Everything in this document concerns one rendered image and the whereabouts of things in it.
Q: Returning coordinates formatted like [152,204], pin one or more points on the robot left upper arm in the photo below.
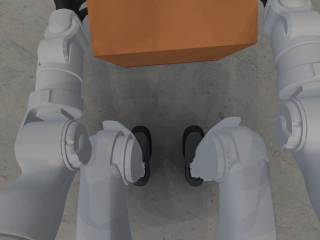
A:
[49,154]

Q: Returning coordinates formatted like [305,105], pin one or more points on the robot left forearm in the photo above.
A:
[59,73]

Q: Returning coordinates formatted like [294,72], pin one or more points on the left robot hand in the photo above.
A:
[73,5]

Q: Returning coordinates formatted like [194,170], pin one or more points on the robot right upper arm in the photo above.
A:
[296,127]

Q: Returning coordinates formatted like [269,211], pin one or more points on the carton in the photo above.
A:
[137,33]

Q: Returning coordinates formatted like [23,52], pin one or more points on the robot right forearm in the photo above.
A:
[294,31]

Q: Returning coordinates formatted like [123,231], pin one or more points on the left robot thigh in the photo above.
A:
[102,211]

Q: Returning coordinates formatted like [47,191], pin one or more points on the robot right shin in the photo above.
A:
[198,167]

